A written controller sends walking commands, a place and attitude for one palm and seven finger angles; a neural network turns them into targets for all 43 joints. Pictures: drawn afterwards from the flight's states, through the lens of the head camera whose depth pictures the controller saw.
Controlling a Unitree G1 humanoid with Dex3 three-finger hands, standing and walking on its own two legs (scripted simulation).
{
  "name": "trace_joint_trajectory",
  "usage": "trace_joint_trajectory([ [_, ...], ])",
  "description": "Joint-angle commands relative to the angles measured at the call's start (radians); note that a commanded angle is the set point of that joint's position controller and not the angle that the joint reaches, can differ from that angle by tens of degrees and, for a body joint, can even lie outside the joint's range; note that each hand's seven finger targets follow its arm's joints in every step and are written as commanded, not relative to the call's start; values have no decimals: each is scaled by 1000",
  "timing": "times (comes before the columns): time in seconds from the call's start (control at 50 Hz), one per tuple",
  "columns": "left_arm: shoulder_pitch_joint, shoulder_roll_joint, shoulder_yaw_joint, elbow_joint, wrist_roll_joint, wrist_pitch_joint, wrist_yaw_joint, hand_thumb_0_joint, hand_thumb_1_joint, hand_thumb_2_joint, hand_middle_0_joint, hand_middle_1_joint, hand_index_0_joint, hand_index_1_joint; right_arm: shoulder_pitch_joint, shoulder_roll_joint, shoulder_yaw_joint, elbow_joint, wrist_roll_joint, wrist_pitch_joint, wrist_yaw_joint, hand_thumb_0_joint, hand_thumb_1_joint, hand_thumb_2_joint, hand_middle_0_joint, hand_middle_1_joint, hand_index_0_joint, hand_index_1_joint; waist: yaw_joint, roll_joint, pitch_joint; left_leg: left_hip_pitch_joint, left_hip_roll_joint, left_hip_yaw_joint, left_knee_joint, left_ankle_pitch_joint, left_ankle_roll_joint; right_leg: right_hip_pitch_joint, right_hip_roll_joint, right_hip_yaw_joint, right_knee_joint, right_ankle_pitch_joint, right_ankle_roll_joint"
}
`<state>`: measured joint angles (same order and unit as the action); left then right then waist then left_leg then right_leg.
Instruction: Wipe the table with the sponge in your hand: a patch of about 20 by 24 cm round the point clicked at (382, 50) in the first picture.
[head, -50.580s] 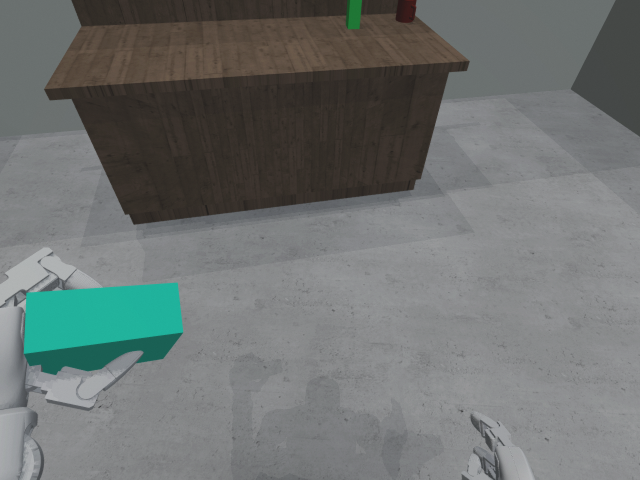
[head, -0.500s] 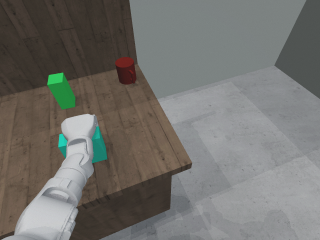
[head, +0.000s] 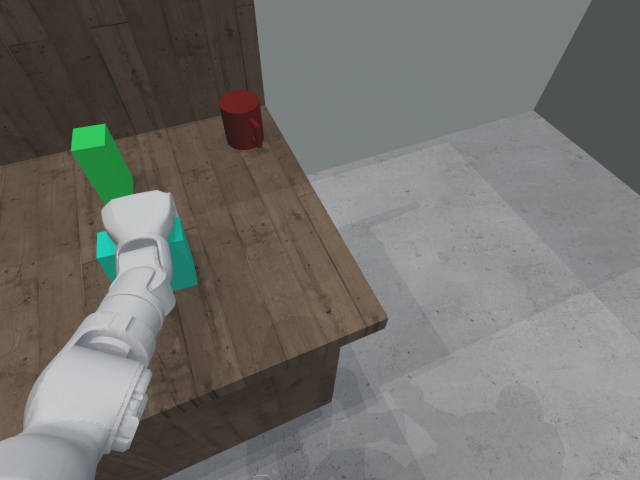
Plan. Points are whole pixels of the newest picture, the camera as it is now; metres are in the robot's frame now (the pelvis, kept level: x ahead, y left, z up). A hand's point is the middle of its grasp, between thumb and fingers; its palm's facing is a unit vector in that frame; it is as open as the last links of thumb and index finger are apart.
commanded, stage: wipe forward along the middle lane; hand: left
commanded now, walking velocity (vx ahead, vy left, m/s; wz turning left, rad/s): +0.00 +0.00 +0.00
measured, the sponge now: (154, 268) +0.42 +0.25 -0.03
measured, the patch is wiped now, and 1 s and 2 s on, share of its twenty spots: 1.00 1.00 1.00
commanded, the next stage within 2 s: slide back across to the first lane in 0.24 s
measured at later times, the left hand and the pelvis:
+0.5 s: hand (143, 221) +0.47 +0.27 +0.02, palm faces -0.12 -0.02 -0.99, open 9.1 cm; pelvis +0.00 +0.02 -0.01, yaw -1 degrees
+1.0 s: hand (107, 231) +0.45 +0.32 +0.02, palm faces -0.12 -0.03 -0.99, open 9.1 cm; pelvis +0.04 +0.02 +0.01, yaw +0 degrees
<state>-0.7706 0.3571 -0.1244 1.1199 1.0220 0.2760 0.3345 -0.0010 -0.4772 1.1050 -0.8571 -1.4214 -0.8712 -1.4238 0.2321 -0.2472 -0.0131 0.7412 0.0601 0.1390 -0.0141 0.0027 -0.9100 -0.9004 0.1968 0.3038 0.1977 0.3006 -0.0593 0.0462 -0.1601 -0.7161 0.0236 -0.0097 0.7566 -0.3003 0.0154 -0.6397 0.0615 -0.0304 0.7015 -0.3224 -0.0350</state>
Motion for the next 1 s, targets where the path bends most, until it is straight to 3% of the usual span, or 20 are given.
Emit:
trace_joint_trajectory([
  [0.0, -296, 166, 18, -56, 24, 15, 22, 0, 100, 1300, -1200, -1600, -1200, -1600, 30, -147, -51, -86, 0, -26, -1, 0, -900, -900, 200, 300, 200, 300, -34, -68, -248, 196, -18, -1, -67, 132, 36, 71, -6, 19, -111, 197, -8],
  [0.14, -343, 213, 34, 7, 39, 25, 32, 0, 100, 1300, -1200, -1600, -1200, -1600, 63, -158, -51, -68, -4, -29, 3, 0, -900, -900, 200, 300, 200, 300, -47, -49, -221, 172, -15, -7, -59, 97, 36, 16, -1, 13, -107, 136, -9],
  [0.24, -423, 228, 29, 35, 40, 32, 26, 0, 100, 1300, -1200, -1600, -1200, -1600, 89, -164, -51, -58, -7, -39, 4, 0, -900, -900, 200, 300, 200, 300, -67, -40, -253, 172, -11, -12, -51, 85, 37, -13, 4, 9, -96, 116, -7],
  [0.28, -438, 274, 52, 59, 47, 33, 21, 0, 100, 1300, -1200, -1600, -1200, -1600, 103, -167, -49, -56, -7, -40, 5, 0, -900, -900, 200, 300, 200, 300, -65, -30, -257, 152, -11, -11, -46, 77, 36, -11, 4, 11, -91, 111, -8],
  [0.32, -441, 259, 41, 67, 49, 30, 12, 0, 100, 1300, -1200, -1600, -1200, -1600, 116, -168, -52, -56, -10, -44, 8, 0, -900, -900, 200, 300, 200, 300, -70, -26, -275, 167, -9, -16, -37, 105, 36, -20, 8, 7, -81, 129, -9],
  [0.36, -405, 307, 77, 52, 49, 23, 4, 0, 100, 1300, -1200, -1600, -1200, -1600, 119, -169, -51, -66, -9, -42, 10, 0, -900, -900, 200, 300, 200, 300, -47, -22, -305, 166, -11, -13, -36, 112, 36, 12, 9, 12, -83, 139, -10],
  [0.4, -418, 305, 75, 31, 49, 14, -7, 0, 100, 1300, -1200, -1600, -1200, -1600, 121, -168, -52, -72, -8, -43, 9, 0, -900, -900, 200, 300, 200, 300, -49, -18, -313, 181, -7, -18, -43, 127, 35, 19, 10, 6, -79, 150, -12],
  [0.46, -399, 371, 110, -7, 58, 0, -9, 0, 100, 1300, -1200, -1600, -1200, -1600, 128, -172, -52, -78, -5, -43, 9, 0, -900, -900, 200, 300, 200, 300, -32, -3, -324, 194, -10, -15, -50, 133, 37, 44, 9, 11, -90, 153, -11],
  [0.5, -381, 374, 123, -48, 58, -10, -9, 0, 100, 1300, -1200, -1600, -1200, -1600, 122, -169, -56, -85, -5, -43, 10, 0, -900, -900, 200, 300, 200, 300, -20, 18, -345, 228, -9, -20, -60, 172, 35, 65, 10, 7, -89, 180, -16],
  [0.54, -364, 361, 112, -64, 59, -13, -6, 0, 100, 1300, -1200, -1600, -1200, -1600, 123, -167, -57, -83, -3, -44, 12, 0, -900, -900, 200, 300, 200, 300, -24, 20, -325, 251, -8, -18, -65, 180, 38, 61, 13, 5, -101, 180, -14],
  [0.58, -337, 384, 126, -67, 53, -9, -6, 0, 100, 1300, -1200, -1600, -1200, -1600, 115, -171, -55, -83, 0, -43, 13, 0, -900, -900, 200, 300, 200, 300, -18, -3, -310, 245, -12, -15, -79, 171, 40, 89, 12, 7, -116, 181, -12],
  [0.62, -330, 424, 151, -70, 55, -14, -10, 0, 100, 1300, -1200, -1600, -1200, -1600, 118, -175, -55, -77, 2, -43, 12, 0, -900, -900, 200, 300, 200, 300, -12, 15, -300, 260, -13, -20, -87, 191, 39, 102, 10, 7, -117, 198, -16],
  [0.68, -315, 395, 118, -79, 65, -21, -25, 0, 100, 1300, -1200, -1600, -1200, -1600, 110, -175, -55, -76, 3, -43, 13, 0, -900, -900, 200, 300, 200, 300, -20, 16, -268, 276, -13, -19, -96, 199, 39, 93, 8, 5, -127, 203, -17],
  [0.74, -231, 397, 142, -106, 57, -50, -40, 0, 100, 1300, -1200, -1600, -1200, -1600, 114, -173, -61, -80, 0, -42, 15, 0, -900, -900, 200, 300, 200, 300, 3, 32, -303, 320, -14, -19, -90, 275, 37, 126, 10, 6, -123, 270, -23],
  [0.78, -201, 365, 124, -137, 50, -70, -48, 0, 100, 1300, -1200, -1600, -1200, -1600, 106, -171, -63, -86, 1, -38, 17, 0, -900, -900, 200, 300, 200, 300, 3, 24, -300, 334, -14, -17, -91, 299, 36, 135, 10, 4, -126, 299, -23],
  [0.88, -170, 383, 139, -165, 67, -93, -47, 0, 100, 1300, -1200, -1600, -1200, -1600, 94, -175, -67, -85, 1, -25, 17, 0, -900, -900, 200, 300, 200, 300, 3, 18, -262, 343, -18, -19, -90, 335, 36, 136, 7, 5, -127, 331, -27],
  [0.94, -129, 403, 167, -182, 64, -101, -44, 0, 100, 1300, -1200, -1600, -1200, -1600, 88, -178, -71, -84, -2, -20, 19, 0, -900, -900, 200, 300, 200, 300, 17, 18, -291, 366, -19, -18, -82, 392, 35, 159, 5, 7, -120, 378, -29],
  [0.98, -142, 390, 150, -197, 64, -100, -44, 0, 100, 1300, -1200, -1600, -1200, -1600, 77, -178, -69, -88, -1, -14, 20, 0, -900, -900, 200, 300, 200, 300, 8, 8, -273, 356, -21, -12, -84, 385, 35, 168, 3, 7, -123, 396, -27],
])
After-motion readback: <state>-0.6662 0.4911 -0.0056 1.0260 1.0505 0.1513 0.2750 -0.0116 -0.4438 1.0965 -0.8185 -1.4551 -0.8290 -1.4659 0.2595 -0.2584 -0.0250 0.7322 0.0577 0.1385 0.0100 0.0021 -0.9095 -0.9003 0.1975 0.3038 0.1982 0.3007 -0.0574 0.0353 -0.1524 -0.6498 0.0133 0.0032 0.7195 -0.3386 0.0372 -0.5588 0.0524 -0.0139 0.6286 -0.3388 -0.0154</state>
